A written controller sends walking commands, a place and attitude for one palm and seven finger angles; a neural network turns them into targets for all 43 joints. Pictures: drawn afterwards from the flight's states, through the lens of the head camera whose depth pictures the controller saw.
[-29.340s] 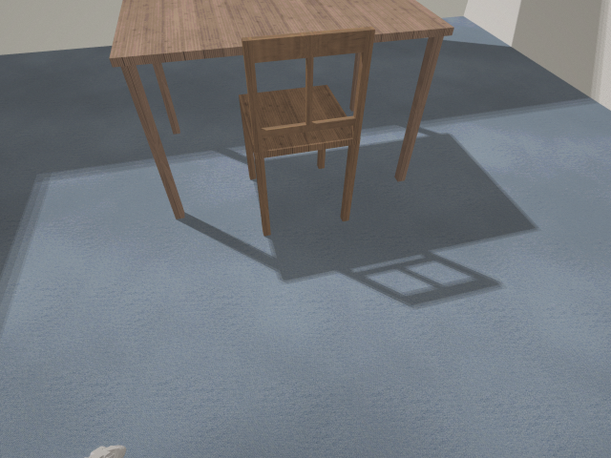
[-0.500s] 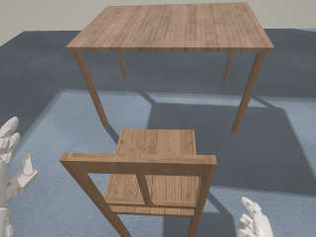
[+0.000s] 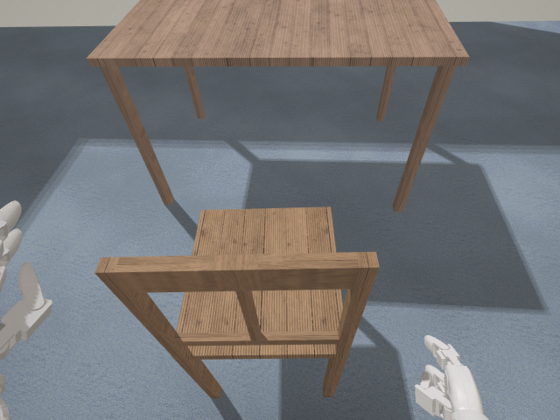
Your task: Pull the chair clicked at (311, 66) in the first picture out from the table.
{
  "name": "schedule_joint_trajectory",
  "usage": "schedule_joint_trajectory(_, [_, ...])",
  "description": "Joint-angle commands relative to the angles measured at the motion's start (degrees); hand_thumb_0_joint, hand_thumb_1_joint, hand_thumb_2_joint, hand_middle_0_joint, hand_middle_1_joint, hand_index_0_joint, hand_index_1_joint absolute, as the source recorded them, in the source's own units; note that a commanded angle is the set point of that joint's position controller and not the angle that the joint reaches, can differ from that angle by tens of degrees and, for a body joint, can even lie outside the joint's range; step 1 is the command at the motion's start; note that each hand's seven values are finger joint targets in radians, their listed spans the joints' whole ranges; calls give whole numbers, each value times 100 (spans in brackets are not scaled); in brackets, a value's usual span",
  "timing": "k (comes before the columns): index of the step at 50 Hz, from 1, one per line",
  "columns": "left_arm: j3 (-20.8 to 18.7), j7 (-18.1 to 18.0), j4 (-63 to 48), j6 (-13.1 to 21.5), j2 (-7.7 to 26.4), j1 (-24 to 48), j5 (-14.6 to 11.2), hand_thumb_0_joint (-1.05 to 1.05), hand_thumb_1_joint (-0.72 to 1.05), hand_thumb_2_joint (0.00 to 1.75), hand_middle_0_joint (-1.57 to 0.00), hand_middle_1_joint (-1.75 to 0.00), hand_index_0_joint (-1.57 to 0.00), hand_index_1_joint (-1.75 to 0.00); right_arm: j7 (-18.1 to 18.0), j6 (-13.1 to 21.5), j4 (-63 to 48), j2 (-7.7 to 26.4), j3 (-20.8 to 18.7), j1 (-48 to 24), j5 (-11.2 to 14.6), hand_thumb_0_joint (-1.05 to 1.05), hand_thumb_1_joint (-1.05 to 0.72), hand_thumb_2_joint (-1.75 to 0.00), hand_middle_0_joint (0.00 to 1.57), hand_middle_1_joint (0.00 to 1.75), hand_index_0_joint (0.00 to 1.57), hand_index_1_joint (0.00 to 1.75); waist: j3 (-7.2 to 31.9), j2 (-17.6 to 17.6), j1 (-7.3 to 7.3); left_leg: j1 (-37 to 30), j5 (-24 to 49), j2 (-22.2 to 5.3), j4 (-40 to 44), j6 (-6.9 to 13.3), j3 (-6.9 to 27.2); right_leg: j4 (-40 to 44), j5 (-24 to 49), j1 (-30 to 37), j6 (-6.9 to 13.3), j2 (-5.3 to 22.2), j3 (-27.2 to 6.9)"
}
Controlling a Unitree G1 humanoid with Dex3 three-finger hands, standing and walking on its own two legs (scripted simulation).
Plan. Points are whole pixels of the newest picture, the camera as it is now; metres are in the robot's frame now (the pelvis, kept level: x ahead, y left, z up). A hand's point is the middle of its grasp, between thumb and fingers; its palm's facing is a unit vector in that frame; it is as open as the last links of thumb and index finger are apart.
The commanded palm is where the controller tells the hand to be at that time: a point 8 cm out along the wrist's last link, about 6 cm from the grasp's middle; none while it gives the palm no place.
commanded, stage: step back with the hand held close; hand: left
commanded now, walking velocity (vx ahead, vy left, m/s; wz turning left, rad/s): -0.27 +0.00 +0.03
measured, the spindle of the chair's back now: (249, 313) +0.31 +0.09 -0.12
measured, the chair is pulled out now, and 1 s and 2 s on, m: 0.61 0.61 0.61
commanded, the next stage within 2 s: stop stepping back and stand still in 1.64 s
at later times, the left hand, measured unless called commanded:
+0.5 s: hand (1, 365) +0.14 +0.27 +0.15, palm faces +0.49 -0.75 -0.45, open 7.4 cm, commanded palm +0.08 +0.30 +0.18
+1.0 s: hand (0, 365) +0.14 +0.27 +0.15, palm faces +0.43 -0.75 -0.50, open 7.4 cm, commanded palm +0.07 +0.31 +0.18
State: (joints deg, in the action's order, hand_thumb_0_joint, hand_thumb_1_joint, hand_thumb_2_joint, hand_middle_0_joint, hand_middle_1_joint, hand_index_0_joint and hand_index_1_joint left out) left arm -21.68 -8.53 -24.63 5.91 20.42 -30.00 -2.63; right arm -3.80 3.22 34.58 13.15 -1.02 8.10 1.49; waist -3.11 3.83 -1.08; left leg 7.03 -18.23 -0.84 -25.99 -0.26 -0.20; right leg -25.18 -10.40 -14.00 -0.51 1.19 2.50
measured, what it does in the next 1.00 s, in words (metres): shifts its weight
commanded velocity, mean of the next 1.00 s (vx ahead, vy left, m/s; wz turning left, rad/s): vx -0.33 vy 0.00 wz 0.03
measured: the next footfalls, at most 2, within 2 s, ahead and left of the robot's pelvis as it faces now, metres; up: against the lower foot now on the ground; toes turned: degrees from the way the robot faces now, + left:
right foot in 1.72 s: -0.16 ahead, -0.18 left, +0.00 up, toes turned +0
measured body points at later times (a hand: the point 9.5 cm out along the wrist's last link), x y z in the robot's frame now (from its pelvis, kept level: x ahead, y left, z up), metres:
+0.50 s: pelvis -0.05 +0.00 -0.01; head -0.04 +0.00 +0.44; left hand +0.11 +0.31 +0.18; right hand +0.12 -0.23 -0.09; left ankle -0.05 +0.12 -0.74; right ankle +0.03 -0.13 -0.74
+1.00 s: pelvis -0.06 +0.01 -0.01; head -0.03 +0.03 +0.44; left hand +0.11 +0.31 +0.18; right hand +0.11 -0.24 -0.09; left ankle -0.05 +0.12 -0.74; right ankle +0.03 -0.13 -0.74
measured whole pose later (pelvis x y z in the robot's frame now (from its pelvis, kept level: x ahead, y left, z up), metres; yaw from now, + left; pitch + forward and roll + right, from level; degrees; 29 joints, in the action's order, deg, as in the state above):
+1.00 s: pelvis -0.06 +0.01 -0.01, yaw +1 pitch +3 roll -1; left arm -24.9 -11.4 -32.7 8.7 24.6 -33.2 -0.7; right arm -4.4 3.4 36.3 11.5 -1.6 9.8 0.3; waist -0.9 -1.2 0.4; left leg 21.7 -16.7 -0.5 -35.3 0.4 0.8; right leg -28.0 -5.7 -25.1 -1.0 1.2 2.5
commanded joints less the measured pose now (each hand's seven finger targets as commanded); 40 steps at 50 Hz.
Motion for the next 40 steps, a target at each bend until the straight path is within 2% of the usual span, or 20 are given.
schedule_joint_trajectory(1, [-950,-202,-1465,384,1268,-252,15,0,90,90,-20,-30,-20,-30,-109,165,-936,537,-264,-525,0,0,-90,-90,20,30,20,30,1187,-182,-12,590,2300,-526,257,94,281,-207,2221,1121,95,545,-319])
schedule_joint_trajectory(3, [-1132,-240,-1569,392,1445,-296,12,0,90,90,-20,-30,-20,-30,-143,162,-911,519,-303,-552,21,0,-90,-90,20,30,20,30,1251,-123,8,667,2245,-555,255,103,313,-282,2239,1110,91,538,-332])
schedule_joint_trajectory(6, [-1070,-265,-1597,398,1336,-388,-5,0,90,90,-20,-30,-20,-30,-166,169,-936,500,-292,-478,1,0,-90,-90,20,30,20,30,1220,-69,20,972,1980,-580,236,106,376,-350,2028,1086,71,495,-315])
schedule_joint_trajectory(7, [-1057,-269,-1559,385,1319,-386,-4,0,90,90,-20,-30,-20,-30,-172,171,-931,498,-298,-464,4,0,-90,-90,20,30,20,30,1168,-104,19,1062,1800,-572,226,108,371,-336,1944,1037,65,483,-348])
schedule_joint_trajectory(9, [-991,-293,-1582,373,1252,-418,-5,0,90,90,-20,-30,-20,-30,-193,202,-912,501,-286,-424,10,0,-90,-90,20,30,20,30,1125,78,36,1239,1373,-570,269,130,369,-342,1705,1022,64,475,-359])
schedule_joint_trajectory(13, [-1031,-337,-1703,366,1332,-185,36,0,90,90,-20,-30,-20,-30,-225,269,-883,570,-284,-393,-1,0,-90,-90,20,30,20,30,880,235,35,1861,518,-634,481,218,505,-432,1082,1045,18,346,-375])
schedule_joint_trajectory(17, [-946,-343,-1705,393,1236,17,83,0,90,90,-20,-30,-20,-30,-227,339,-946,566,-241,-289,-31,0,-90,-90,20,30,20,30,624,173,14,2490,-327,-629,528,276,561,-498,533,1047,0,284,-444])
schedule_joint_trajectory(18, [-1016,-363,-1611,372,1320,40,83,0,90,90,-20,-30,-20,-30,-246,351,-892,568,-256,-290,-17,0,-90,-90,20,30,20,30,607,139,26,2488,-514,-597,500,284,534,-412,434,1008,14,313,-530])
schedule_joint_trajectory(19, [-919,-357,-1589,381,1200,41,81,0,90,90,-20,-30,-20,-30,-237,363,-909,542,-233,-214,-31,0,-90,-90,20,30,20,30,602,19,32,2444,-618,-528,421,258,496,-292,252,903,26,344,-571])
schedule_joint_trajectory(22, [-893,-367,-1619,411,1258,261,117,0,90,90,-20,-30,-20,-30,-207,386,-915,588,-227,-163,-72,0,-90,-90,20,30,20,30,436,-286,54,2306,-1106,-325,170,218,418,281,-697,320,86,462,-901])
schedule_joint_trajectory(24, [-877,-388,-1621,434,1248,220,124,0,90,90,-20,-30,-20,-30,-208,396,-891,592,-208,-120,-73,0,-90,-90,20,30,20,30,498,-225,67,2192,-1252,-294,138,231,421,489,-1222,184,105,504,-929])
schedule_joint_trajectory(27, [-924,-401,-1689,471,1305,228,158,0,90,90,-20,-30,-20,-30,-188,410,-930,627,-205,-139,-83,0,-90,-90,20,30,20,30,513,-198,58,2271,-1307,-324,232,243,493,521,-1499,164,57,428,-854])
schedule_joint_trajectory(28, [-1074,-430,-1673,486,1454,175,175,0,90,90,-20,-30,-20,-30,-206,418,-885,654,-235,-178,-67,0,-90,-90,20,30,20,30,544,-54,48,2336,-1343,-389,315,275,518,467,-1403,290,44,392,-813])
schedule_joint_trajectory(29, [-1006,-425,-1684,497,1328,81,161,0,90,90,-20,-30,-20,-30,-198,419,-920,618,-211,-145,-73,0,-90,-90,20,30,20,30,611,-40,53,2389,-1211,-409,375,278,540,320,-1148,416,27,357,-712])
schedule_joint_trajectory(32, [-1087,-418,-1850,546,1370,24,173,0,90,90,-20,-30,-20,-30,-169,431,-925,660,-251,-172,-84,0,-90,-90,20,30,20,30,799,111,37,2707,-739,-514,463,294,617,-139,-221,894,-17,260,-576])
schedule_joint_trajectory(33, [-1223,-439,-1751,549,1469,-39,196,0,90,90,-20,-30,-20,-30,-183,446,-880,660,-281,-261,-70,0,-90,-90,20,30,20,30,821,329,20,2970,-872,-639,581,368,679,-393,-1,1171,-37,237,-533])
schedule_joint_trajectory(34, [-1141,-421,-1772,572,1311,-91,192,0,90,90,-20,-30,-20,-30,-175,468,-924,622,-265,-212,-67,0,-90,-90,20,30,20,30,872,416,21,3248,-1019,-705,630,404,708,-678,115,1407,-60,200,-476])
schedule_joint_trajectory(35, [-1161,-419,-1788,579,1332,-53,204,0,90,90,-20,-30,-20,-30,-173,482,-939,635,-297,-234,-57,0,-90,-90,20,30,20,30,795,319,9,3471,-1057,-725,575,420,724,-807,284,1476,-65,177,-505])
schedule_joint_trajectory(37, [-1153,-403,-1736,590,1319,-51,190,0,90,90,-20,-30,-20,-30,-158,493,-911,619,-323,-170,-58,0,-90,-90,20,30,20,30,802,-6,19,3416,-1039,-582,258,359,612,-686,419,1281,-3,301,-706])
schedule_joint_trajectory(40, [-1086,-424,-1742,590,1335,-57,145,0,90,90,-20,-30,-20,-30,-129,464,-771,608,-349,-108,-94,0,-90,-90,20,30,20,30,924,-605,81,2591,-846,-207,-330,177,404,138,158,482,204,671,-1113])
